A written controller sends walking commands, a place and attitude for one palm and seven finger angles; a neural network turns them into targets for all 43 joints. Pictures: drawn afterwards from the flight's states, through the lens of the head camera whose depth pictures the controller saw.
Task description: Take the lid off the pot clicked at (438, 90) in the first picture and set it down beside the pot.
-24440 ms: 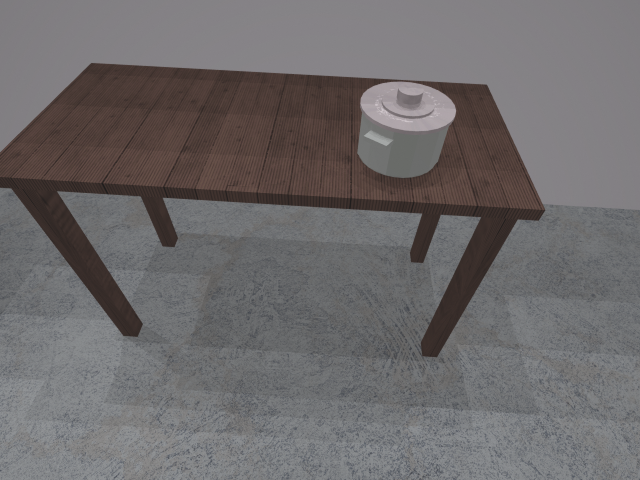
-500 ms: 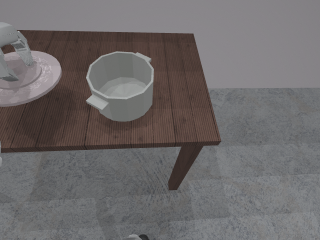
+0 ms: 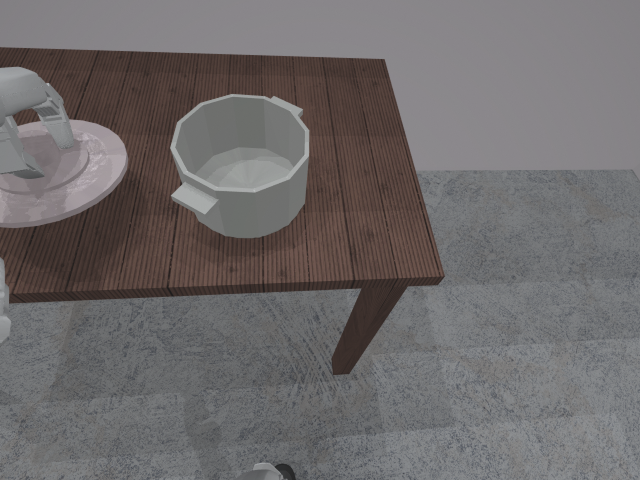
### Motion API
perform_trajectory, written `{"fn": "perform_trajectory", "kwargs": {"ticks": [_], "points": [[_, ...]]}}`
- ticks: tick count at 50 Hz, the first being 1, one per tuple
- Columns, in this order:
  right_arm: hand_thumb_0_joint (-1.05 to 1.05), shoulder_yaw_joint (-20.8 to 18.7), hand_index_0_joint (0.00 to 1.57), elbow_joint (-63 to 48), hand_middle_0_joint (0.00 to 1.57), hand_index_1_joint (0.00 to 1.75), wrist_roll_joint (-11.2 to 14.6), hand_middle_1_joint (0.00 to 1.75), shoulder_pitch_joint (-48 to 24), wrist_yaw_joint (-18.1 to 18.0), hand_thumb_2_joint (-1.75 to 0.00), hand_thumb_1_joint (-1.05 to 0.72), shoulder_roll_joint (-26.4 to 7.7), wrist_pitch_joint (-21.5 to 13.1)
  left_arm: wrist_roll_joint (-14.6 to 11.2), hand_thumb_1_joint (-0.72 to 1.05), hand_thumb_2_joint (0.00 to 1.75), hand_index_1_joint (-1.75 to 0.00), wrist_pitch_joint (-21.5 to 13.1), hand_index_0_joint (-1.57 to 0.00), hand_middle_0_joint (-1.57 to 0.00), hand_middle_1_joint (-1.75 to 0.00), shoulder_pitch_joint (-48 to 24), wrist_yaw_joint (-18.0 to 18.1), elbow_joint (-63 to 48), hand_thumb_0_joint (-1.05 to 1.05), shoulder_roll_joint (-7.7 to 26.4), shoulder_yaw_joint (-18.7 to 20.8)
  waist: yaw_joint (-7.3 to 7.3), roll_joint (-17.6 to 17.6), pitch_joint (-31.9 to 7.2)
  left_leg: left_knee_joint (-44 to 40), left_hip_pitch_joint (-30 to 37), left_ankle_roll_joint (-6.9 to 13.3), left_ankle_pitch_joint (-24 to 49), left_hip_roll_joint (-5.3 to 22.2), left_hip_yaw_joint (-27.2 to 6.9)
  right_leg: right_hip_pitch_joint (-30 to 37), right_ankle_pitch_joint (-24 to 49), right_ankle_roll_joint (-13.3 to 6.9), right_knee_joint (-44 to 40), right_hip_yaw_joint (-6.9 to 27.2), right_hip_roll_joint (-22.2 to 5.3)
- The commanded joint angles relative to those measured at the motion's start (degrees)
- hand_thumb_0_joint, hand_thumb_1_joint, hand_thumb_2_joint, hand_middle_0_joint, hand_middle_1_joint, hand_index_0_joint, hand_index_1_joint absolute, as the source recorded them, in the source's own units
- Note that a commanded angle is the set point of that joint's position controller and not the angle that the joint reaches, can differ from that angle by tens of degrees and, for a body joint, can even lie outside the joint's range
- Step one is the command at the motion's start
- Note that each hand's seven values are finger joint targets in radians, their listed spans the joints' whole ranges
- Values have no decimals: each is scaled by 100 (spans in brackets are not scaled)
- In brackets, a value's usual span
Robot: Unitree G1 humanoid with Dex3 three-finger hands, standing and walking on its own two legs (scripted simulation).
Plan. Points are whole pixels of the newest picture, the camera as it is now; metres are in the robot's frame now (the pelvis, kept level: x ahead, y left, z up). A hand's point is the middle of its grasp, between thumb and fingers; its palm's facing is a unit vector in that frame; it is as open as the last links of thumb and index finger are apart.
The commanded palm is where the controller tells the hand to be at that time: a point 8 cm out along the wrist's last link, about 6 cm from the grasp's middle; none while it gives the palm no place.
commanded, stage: lower the lid onto the table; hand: left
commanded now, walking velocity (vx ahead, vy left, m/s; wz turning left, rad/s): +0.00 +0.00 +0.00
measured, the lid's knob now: (32, 149) +0.49 +0.33 +0.09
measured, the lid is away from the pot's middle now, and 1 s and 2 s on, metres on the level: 0.25 0.24 0.25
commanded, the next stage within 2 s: open the fingers wide in 1.10 s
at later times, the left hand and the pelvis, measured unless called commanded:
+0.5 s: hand (37, 154) +0.49 +0.33 +0.09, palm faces -0.50 -0.14 -0.86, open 7.8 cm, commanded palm +0.54 +0.32 +0.16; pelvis +0.01 +0.01 -0.01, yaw -1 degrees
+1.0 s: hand (54, 183) +0.47 +0.32 +0.06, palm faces -0.52 -0.13 -0.84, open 7.8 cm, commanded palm +0.55 +0.32 +0.13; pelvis -0.01 +0.00 -0.01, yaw -1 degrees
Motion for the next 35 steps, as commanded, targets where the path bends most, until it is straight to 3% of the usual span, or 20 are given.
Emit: {"fn": "perform_trajectory", "kwargs": {"ticks": [1,2,6,8,9,12,13,17,19,20,22,23,24,27,28,29,32,33,34,35], "points": [[0,-405,20,-224,20,30,-1,30,809,-128,-90,-90,-1202,-120,-141,65,93,-106,-77,-83,-80,-109,-3238,320,-1253,0,1619,416,-131,974,-2653,-183,3716,-338,1894,373,-961,-1243,591,-265,-276,-85,394],[0,-391,20,-208,20,30,12,30,826,-131,-90,-90,-1216,-127,-157,65,93,-106,-74,-83,-80,-109,-3134,336,-1117,0,1718,479,-136,881,-2532,-179,3543,-298,1760,351,-901,-1182,622,-267,-281,-71,388],[0,-423,20,-176,20,30,-17,30,884,-161,-90,-90,-1212,-140,-58,65,93,-106,-146,-83,-80,-109,-3537,407,-1655,0,1704,441,-129,1420,-2926,-115,4039,-437,2494,436,-1010,-1384,726,-289,-208,-80,406],[0,-426,20,-201,20,30,-49,30,898,-182,-90,-90,-1171,-177,-51,65,93,-106,-227,-83,-80,-109,-3407,416,-1730,0,1599,429,-77,1678,-2954,-80,4306,-559,3078,512,-1115,-1612,726,-313,-146,-105,422],[0,-423,20,-169,20,30,-84,30,974,-163,-90,-90,-1196,-162,-21,65,93,-106,-220,-83,-80,-109,-3221,468,-1538,0,1917,738,-68,1446,-2994,2,4255,-538,3146,492,-1133,-1522,731,-287,-140,-89,448],[0,-417,20,-200,20,30,-32,30,984,-145,-90,-90,-1208,-133,-64,65,93,-106,-108,-83,-80,-109,-2987,514,-1111,0,1982,782,-107,934,-2935,-5,3702,-383,2591,382,-920,-1178,924,-249,-182,-12,414],[0,-397,20,-222,20,30,-27,30,1018,-149,-90,-90,-1194,-142,-63,65,93,-106,-132,-83,-80,-109,-2857,517,-1016,0,1875,698,-72,932,-2926,-2,3685,-410,2843,390,-914,-1214,1025,-266,-131,-46,416],[0,-436,20,-116,20,30,-52,30,1083,-104,-90,-90,-1211,-99,155,65,93,-106,-32,-83,-80,-109,-3102,590,-896,0,1772,570,-134,1191,-2745,45,3778,-497,2728,437,-1019,-1606,732,-277,-125,-88,459],[0,-416,20,-179,20,30,-65,30,1078,-120,-90,-90,-1224,-70,179,65,93,-106,-92,-83,-80,-109,-2957,610,-979,0,2207,909,-63,1117,-3002,159,3779,-491,3127,423,-947,-1383,940,-265,-59,-42,471],[0,-406,20,-217,20,30,-61,30,1062,-119,-90,-90,-1208,-39,192,65,93,-106,-79,-83,-80,-109,-3003,607,-1005,0,2233,894,-73,1160,-3126,180,3741,-491,3166,391,-935,-1314,1003,-263,-40,-27,474],[0,-453,20,-206,20,30,-64,30,1087,-110,-90,-90,-1192,-31,140,65,93,-106,-83,-83,-80,-109,-3196,577,-1188,0,1893,669,-140,1377,-3176,188,3965,-526,3278,428,-993,-1517,955,-258,-49,-52,472],[0,-462,20,-199,20,30,-73,30,1079,-117,-90,-90,-1152,-51,75,65,93,-106,-134,-83,-80,-109,-3183,518,-1284,0,1479,406,-144,1525,-3188,218,4194,-566,3676,486,-1022,-1749,953,-267,-15,-88,482],[0,-480,20,-138,20,30,-88,30,1124,-104,-90,-90,-1205,-15,124,65,93,-106,-140,-83,-80,-109,-3063,550,-1164,0,1857,721,-137,1471,-3097,249,4238,-594,3518,542,-1109,-1876,720,-248,-5,-83,499],[0,-470,20,-159,20,30,-74,30,1114,-118,-90,-90,-1198,1,66,65,93,-106,-133,-83,-80,-109,-2953,549,-1010,0,1841,716,-176,1178,-2995,224,3848,-496,2815,458,-1021,-1769,670,-242,-32,-45,488],[0,-442,20,-208,20,30,-56,30,1085,-139,-90,-90,-1177,2,8,65,93,-106,-195,-83,-80,-109,-2882,537,-1109,0,1783,682,-123,1224,-3008,224,3811,-499,3002,462,-997,-1723,765,-265,13,-60,477],[0,-457,20,-152,20,30,-56,30,1113,-138,-90,-90,-1209,24,18,65,93,-106,-170,-83,-80,-109,-2873,556,-994,0,1674,600,-198,1196,-2956,244,3828,-497,2888,468,-996,-1832,721,-243,26,-47,490],[0,-457,20,-113,20,30,-53,30,1140,-138,-90,-90,-1202,28,85,65,93,-106,-166,-83,-80,-109,-2959,587,-950,0,1606,516,-225,1263,-2774,227,3714,-516,2560,474,-1053,-1995,549,-264,50,-76,504],[0,-430,20,-149,20,30,-46,30,1102,-163,-90,-90,-1172,11,40,65,93,-106,-233,-83,-80,-109,-2918,571,-1077,0,1539,476,-177,1278,-2824,232,3718,-511,2776,495,-1017,-1955,621,-281,87,-100,504],[0,-437,20,-131,20,30,-58,30,1121,-165,-90,-90,-1214,33,74,65,93,-106,-235,-83,-80,-109,-2949,625,-1152,0,1856,701,-179,1300,-2944,267,3756,-507,2694,502,-1023,-1903,587,-260,99,-55,500],[0,-441,20,-150,20,30,-69,30,1113,-170,-90,-90,-1194,27,89,65,93,-106,-228,-83,-80,-109,-3048,640,-1235,0,1838,670,-207,1308,-3059,266,3725,-482,2530,466,-1007,-1840,585,-257,89,-40,496]]}}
